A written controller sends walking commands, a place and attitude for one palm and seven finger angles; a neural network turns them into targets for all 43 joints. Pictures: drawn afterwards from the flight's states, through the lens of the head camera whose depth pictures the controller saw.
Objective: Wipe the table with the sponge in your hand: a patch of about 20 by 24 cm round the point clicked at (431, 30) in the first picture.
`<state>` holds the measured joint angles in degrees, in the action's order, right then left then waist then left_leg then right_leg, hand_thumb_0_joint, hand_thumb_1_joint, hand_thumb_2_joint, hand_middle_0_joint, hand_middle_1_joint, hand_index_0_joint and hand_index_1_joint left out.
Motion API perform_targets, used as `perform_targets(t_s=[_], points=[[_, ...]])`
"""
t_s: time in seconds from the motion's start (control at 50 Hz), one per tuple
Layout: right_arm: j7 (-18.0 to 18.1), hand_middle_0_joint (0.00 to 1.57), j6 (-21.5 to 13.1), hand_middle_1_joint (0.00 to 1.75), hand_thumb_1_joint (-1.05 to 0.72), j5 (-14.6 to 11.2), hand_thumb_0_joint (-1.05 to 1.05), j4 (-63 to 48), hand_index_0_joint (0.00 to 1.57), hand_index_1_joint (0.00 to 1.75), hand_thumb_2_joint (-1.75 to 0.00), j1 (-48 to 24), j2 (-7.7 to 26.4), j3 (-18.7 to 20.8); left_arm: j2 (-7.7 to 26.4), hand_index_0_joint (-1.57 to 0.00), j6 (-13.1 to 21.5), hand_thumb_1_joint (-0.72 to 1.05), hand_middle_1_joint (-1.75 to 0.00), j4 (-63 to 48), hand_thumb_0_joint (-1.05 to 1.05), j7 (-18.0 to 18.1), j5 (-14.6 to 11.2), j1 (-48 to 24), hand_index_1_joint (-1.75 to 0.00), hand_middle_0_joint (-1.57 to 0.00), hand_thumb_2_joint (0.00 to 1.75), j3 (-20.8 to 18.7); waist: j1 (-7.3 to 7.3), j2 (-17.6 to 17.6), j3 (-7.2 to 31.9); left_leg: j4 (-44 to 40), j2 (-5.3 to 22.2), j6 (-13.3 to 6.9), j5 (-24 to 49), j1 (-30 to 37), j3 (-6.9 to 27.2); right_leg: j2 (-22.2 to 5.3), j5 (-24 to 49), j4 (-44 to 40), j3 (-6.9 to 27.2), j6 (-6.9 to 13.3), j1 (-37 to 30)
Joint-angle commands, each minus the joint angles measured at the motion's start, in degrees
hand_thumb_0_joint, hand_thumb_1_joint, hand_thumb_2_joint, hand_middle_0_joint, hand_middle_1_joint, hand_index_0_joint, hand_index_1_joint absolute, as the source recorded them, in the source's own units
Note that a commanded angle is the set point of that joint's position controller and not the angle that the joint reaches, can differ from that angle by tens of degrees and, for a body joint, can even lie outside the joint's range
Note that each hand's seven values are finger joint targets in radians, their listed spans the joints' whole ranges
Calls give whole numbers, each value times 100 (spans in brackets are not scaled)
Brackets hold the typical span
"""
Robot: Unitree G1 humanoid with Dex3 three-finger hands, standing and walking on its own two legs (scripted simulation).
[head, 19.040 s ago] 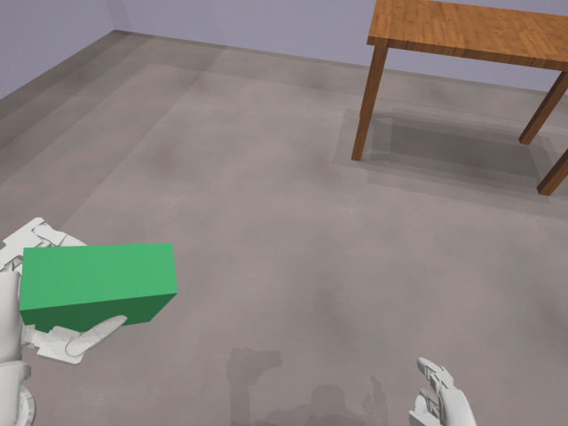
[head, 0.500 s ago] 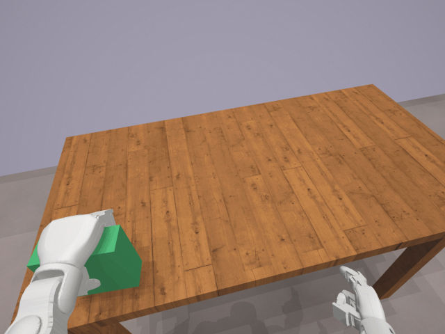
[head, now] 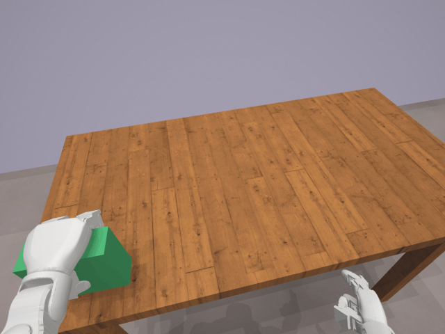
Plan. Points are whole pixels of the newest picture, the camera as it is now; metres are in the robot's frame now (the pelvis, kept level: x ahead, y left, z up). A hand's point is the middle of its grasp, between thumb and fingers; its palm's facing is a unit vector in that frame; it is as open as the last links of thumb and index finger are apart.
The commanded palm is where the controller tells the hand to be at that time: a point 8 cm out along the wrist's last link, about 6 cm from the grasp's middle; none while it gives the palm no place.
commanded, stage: move the sponge above the wiping area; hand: left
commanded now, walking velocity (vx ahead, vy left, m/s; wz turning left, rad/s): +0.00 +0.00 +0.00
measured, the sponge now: (85, 269) +0.19 +0.30 +0.01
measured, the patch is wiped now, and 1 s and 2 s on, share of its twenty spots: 0.00 0.00 0.00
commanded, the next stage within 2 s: none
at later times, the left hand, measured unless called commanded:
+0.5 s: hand (75, 244) +0.21 +0.30 +0.07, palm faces +0.07 -0.05 -1.00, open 9.8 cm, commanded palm +0.17 +0.29 +0.11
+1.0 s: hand (64, 245) +0.20 +0.32 +0.07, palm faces +0.06 -0.06 -1.00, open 9.8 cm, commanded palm +0.16 +0.30 +0.11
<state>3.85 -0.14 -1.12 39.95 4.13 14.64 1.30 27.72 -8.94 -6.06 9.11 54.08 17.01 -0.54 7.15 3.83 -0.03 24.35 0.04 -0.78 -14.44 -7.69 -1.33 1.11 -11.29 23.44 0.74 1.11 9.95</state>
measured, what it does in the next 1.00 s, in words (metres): stands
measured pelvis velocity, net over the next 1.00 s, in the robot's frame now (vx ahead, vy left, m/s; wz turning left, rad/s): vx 0.00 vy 0.00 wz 0.01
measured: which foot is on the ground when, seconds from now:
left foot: down 0.00-1.00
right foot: down 0.00-1.00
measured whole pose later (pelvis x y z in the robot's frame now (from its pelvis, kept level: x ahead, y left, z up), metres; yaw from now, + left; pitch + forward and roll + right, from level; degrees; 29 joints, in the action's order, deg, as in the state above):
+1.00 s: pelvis +0.00 +0.00 +0.00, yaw +1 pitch -3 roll +0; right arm 3.8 1.3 -2.4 40.6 3.1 14.7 0.2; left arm 28.3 -15.4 -3.2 8.2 51.1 13.5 -2.9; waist 5.9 4.2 0.4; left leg 23.1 0.0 -0.5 -13.8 -6.8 -0.7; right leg 1.2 -11.1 22.7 0.4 1.2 9.1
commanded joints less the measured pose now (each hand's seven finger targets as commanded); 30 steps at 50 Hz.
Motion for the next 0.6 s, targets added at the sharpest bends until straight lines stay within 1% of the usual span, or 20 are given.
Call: perform_targets(t_s=[0.0, 0.02, 0.04, 0.06, 0.08, 0.14, 0.16, 0.22, 0.24, 0.26, 0.32, 0.34, 0.36, 0.42, 0.44, 0.46, 0.5, 0.54, 0.56, 0.58], points=[[-17, 20, -239, 30, -90, -78, 0, -934, 20, 30, -90, -1379, 617, 98, 1063, -120, -450, 10, -160, -840, 0, 248, -137, -765, -160, -120, 130, -877, 90, 24, 766, -415, -56, -37, 1268, -38, 576, -97, 516, -369, 510, 350, -380], [-20, 20, -207, 30, -90, -85, 0, -925, 20, 30, -90, -1394, 641, 95, 1054, -120, -558, 10, -160, -786, 0, 164, -163, -730, -160, -120, 130, -809, 83, -95, 697, -443, -58, -39, 1246, -66, 562, -110, 521, -383, 489, 331, -404], [-25, 20, -213, 30, -90, -118, 0, -989, 20, 30, -90, -1541, 653, 48, 1117, -120, -652, 10, -160, -950, 0, 72, -193, -776, -160, -120, 130, -813, 82, 83, 616, -499, -80, -43, 1141, -41, 588, -71, 391, -398, 610, 366, -391], [-43, 20, -213, 30, -90, -125, 0, -1047, 20, 30, -90, -1516, 589, 32, 747, -120, -712, 10, -160, -1018, 0, -47, -222, -714, -160, -120, 130, -428, 26, 106, 665, -505, -76, -69, 1175, -60, 547, -98, 410, -359, 410, 324, -444], [-55, 20, -230, 30, -90, -114, 0, -1040, 20, 30, -90, -1488, 603, 36, 771, -120, -731, 10, -160, -1033, 0, -140, -189, -802, -160, -120, 130, -327, 11, 14, 632, -500, -76, -72, 1193, -35, 556, -93, 444, -378, 415, 315, -406], [-59, 20, -268, 30, -90, -57, 0, -1127, 20, 30, -90, -1515, 591, 3, 890, -120, -626, 10, -160, -1393, 0, -314, -127, -932, -160, -120, 130, -276, 19, 43, 660, -511, -82, -109, 1107, 47, 656, -24, 342, -389, 530, 337, -394], [-59, 20, -293, 30, -90, -38, 0, -1125, 20, 30, -90, -1370, 557, 5, 797, -120, -524, 10, -160, -1439, 0, -334, -73, -1065, -160, -120, 130, -164, -33, 8, 723, -501, -71, -139, 1033, -6, 621, -35, 248, -358, 388, 307, -389], [-40, 20, -316, 30, -90, 61, 0, -1059, 20, 30, -90, -1228, 550, 54, 1069, -120, -170, 10, -160, -1548, 0, -181, 174, -1418, -160, -120, 130, -379, 45, 118, 858, -481, -35, -110, 1118, 102, 679, -11, 289, -339, 465, 345, -362], [-24, 20, -336, 30, -90, 57, 0, -1082, 20, 30, -90, -1296, 569, 47, 1498, -120, -110, 10, -160, -1737, 0, -65, 206, -1470, -160, -120, 130, -813, 112, 238, 848, -511, -41, -120, 923, 72, 760, 64, 172, -328, 653, 397, -433], [-11, 20, -339, 30, -90, 80, 0, -1086, 20, 30, -90, -1299, 507, 23, 1257, -120, -44, 10, -160, -1801, 0, 41, 314, -1640, -160, -120, 130, -658, 94, 361, 1016, -459, -52, -107, 1033, 108, 703, 35, 216, -260, 553, 402, -420], [-8, 20, -255, 30, -90, 59, 0, -972, 20, 30, -90, -1235, 557, 87, 1343, -120, -134, 10, -160, -1343, 0, 342, 353, -1417, -160, -120, 130, -923, 141, 294, 943, -399, -47, -6, 1197, 65, 637, 28, 281, -322, 637, 466, -345], [-5, 20, -237, 30, -90, 7, 0, -978, 20, 30, -90, -1361, 577, 54, 1547, -120, -238, 10, -160, -1361, 0, 401, 269, -1504, -160, -120, 130, -1128, 160, 298, 846, -492, -68, -25, 1026, 46, 724, 51, 189, -355, 742, 476, -383], [-8, 20, -232, 30, -90, -50, 0, -982, 20, 30, -90, -1398, 514, 46, 1209, -120, -329, 10, -160, -1259, 0, 422, 207, -1532, -160, -120, 130, -883, 116, 276, 951, -489, -64, -34, 1071, 21, 639, 1, 224, -317, 580, 426, -421], [-6, 20, -145, 30, -90, -107, 0, -910, 20, 30, -90, -1487, 593, 58, 1129, -120, -730, 10, -160, -775, 0, 327, -25, -1100, -160, -120, 130, -836, 156, 67, 816, -513, -87, -19, 1171, -6, 574, -65, 394, -400, 542, 378, -517], [-9, 20, -122, 30, -90, -134, 0, -926, 20, 30, -90, -1602, 639, 23, 1253, -120, -865, 10, -160, -797, 0, 242, -95, -1078, -160, -120, 130, -926, 150, 148, 745, -557, -118, -26, 1056, 8, 585, -32, 293, -443, 680, 396, -522], [-36, 20, -113, 30, -90, -158, 0, -1001, 20, 30, -90, -1610, 586, 11, 920, -120, -965, 10, -160, -831, 0, 114, -172, -899, -160, -120, 130, -627, 108, 147, 759, -561, -108, -49, 1093, -63, 516, -83, 345, -392, 477, 342, -608], [-55, 20, -76, 30, -90, -153, 0, -1009, 20, 30, -90, -1619, 650, -14, 913, -120, -1116, 10, -160, -773, 0, -158, -204, -764, -160, -120, 130, -451, 62, -48, 676, -549, -140, -68, 1197, -76, 546, -89, 526, -413, 489, 323, -630], [-85, 20, -75, 30, -90, -139, 0, -1110, 20, 30, -90, -1664, 651, -35, 906, -120, -1120, 10, -160, -1038, 0, -392, -236, -620, -160, -120, 130, -384, 50, -58, 609, -532, -156, -100, 1173, -43, 582, -49, 482, -423, 573, 336, -601], [-92, 20, -100, 30, -90, -126, 0, -1173, 20, 30, -90, -1574, 621, -44, 722, -120, -1043, 10, -160, -1144, 0, -499, -247, -615, -160, -120, 130, -153, -7, -55, 624, -482, -153, -156, 1168, -59, 521, -80, 498, -406, 448, 300, -595], [-89, 20, -108, 30, -90, -93, 0, -1122, 20, 30, -90, -1440, 631, -26, 983, -120, -930, 10, -160, -1084, 0, -550, -210, -552, -160, -120, 130, -366, 22, -271, 634, -438, -167, -171, 1154, -50, 558, -68, 469, -429, 477, 291, -566]])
